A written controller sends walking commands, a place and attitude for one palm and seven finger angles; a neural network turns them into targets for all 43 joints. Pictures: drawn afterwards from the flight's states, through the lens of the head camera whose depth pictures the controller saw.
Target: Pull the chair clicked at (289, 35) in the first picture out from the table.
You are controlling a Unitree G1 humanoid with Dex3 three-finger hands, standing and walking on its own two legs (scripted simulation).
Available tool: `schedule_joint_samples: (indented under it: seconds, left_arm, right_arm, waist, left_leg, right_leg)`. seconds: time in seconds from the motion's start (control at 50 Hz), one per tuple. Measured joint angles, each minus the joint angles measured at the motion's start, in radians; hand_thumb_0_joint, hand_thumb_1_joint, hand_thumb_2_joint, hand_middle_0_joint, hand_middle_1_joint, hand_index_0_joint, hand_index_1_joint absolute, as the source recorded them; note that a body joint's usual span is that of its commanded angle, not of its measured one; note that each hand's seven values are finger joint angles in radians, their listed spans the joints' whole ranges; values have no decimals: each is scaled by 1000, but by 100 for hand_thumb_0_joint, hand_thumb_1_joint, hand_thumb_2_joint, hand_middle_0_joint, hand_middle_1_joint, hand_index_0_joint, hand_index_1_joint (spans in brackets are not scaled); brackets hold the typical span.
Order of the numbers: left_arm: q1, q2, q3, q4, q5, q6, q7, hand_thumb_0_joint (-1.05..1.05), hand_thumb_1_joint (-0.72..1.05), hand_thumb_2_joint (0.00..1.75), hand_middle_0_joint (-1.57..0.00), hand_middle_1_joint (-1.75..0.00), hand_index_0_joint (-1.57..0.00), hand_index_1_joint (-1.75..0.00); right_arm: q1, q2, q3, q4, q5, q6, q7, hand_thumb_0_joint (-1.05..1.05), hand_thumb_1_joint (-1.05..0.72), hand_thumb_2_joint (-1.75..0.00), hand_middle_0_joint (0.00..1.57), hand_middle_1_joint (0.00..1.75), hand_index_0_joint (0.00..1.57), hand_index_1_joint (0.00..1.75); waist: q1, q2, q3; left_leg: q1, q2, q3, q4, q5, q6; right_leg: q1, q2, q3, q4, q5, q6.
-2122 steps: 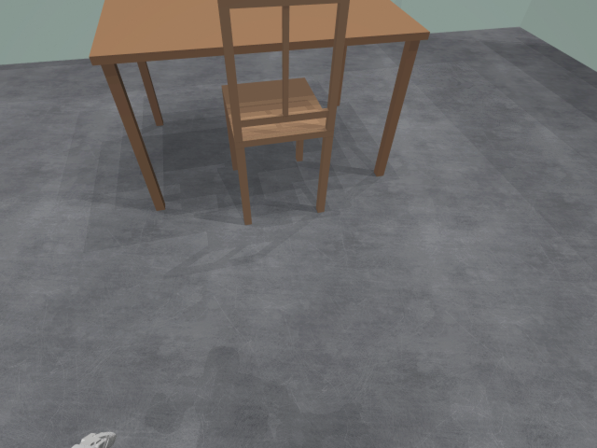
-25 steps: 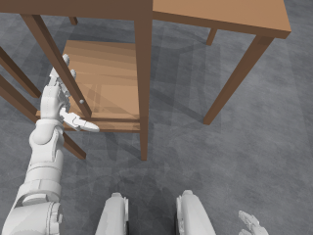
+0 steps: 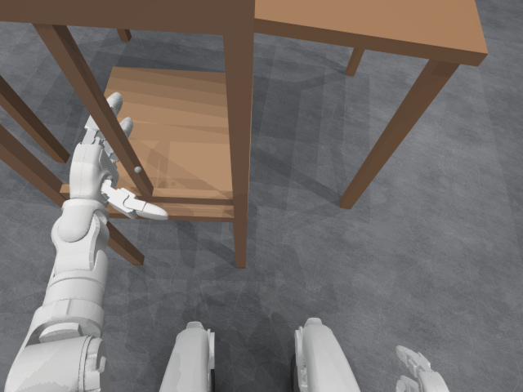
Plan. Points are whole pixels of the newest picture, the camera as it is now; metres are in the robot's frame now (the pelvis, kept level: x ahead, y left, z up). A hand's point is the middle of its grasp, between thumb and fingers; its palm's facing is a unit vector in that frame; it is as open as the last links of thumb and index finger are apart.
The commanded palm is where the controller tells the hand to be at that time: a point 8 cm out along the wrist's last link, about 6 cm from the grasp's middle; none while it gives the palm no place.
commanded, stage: hook a spindle and tug to test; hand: left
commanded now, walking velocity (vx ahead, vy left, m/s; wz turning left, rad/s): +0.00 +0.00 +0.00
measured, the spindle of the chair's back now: (114, 134) +0.46 +0.21 +0.07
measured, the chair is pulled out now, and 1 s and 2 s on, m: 0.13 0.14 0.19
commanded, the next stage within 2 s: step backward, pulling the chair out in 1.32 s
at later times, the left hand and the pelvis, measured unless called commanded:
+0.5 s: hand (136, 168) +0.43 +0.18 +0.03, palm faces -0.01 -1.00 -0.03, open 9.5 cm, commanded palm +0.41 +0.22 +0.04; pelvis +0.01 +0.01 +0.00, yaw +0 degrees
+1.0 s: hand (138, 169) +0.43 +0.18 +0.03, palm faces -0.02 -1.00 -0.02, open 5.1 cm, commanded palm +0.39 +0.22 +0.04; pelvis +0.02 +0.01 +0.01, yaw -1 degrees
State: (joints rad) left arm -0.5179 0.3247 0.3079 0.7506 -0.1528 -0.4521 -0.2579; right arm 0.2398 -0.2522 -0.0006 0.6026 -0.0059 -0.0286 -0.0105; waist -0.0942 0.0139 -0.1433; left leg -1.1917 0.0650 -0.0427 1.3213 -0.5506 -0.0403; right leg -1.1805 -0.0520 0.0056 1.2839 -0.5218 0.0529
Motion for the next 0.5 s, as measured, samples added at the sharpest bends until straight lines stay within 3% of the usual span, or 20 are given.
schedule_joint_samples:
  seconds: [0.24,0.4,0.5]
  left_arm:
    - [2,-6,-7,-3,-5,2,0,-2,-45,32,-29,-77,-28,-77]
    - [15,-6,-14,-25,-10,23,24,-1,-16,45,-42,-119,-38,-119]
    - [17,-12,-25,-21,-8,14,40,-1,10,55,-45,-134,-41,-134]
  right_arm:
    - [1,-2,-2,8,0,-1,-2,1,-90,-90,20,30,20,30]
    - [6,3,-3,5,0,4,5,1,-90,-90,20,30,20,30]
    - [14,4,-3,7,0,3,7,1,-90,-90,20,30,20,30]
  waist:
    - [1,-1,-1]
    - [-2,3,-3]
    - [2,3,-5]
  left_leg:
    - [-1,-2,-3,0,-2,2]
    - [6,-1,0,-5,-4,5]
    - [10,-4,1,-10,-5,6]
  right_leg:
    - [3,-1,-2,-5,-1,2]
    - [10,-1,0,-13,1,4]
    - [16,-3,0,-19,-1,6]
